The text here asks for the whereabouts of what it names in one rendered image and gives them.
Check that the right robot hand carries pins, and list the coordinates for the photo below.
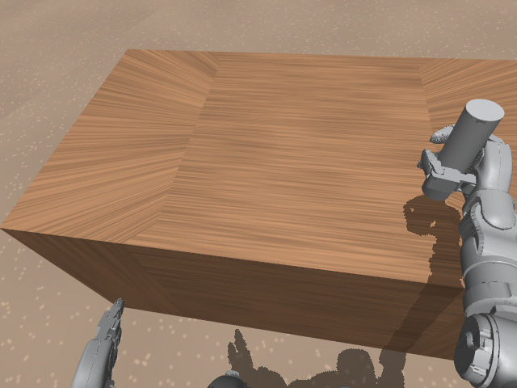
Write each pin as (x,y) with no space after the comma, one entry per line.
(491,169)

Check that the left robot hand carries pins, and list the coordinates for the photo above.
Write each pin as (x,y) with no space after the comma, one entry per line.
(100,354)

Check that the right robot arm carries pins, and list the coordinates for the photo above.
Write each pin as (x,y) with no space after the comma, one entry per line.
(486,352)

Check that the can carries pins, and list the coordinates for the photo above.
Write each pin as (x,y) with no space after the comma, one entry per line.
(476,123)

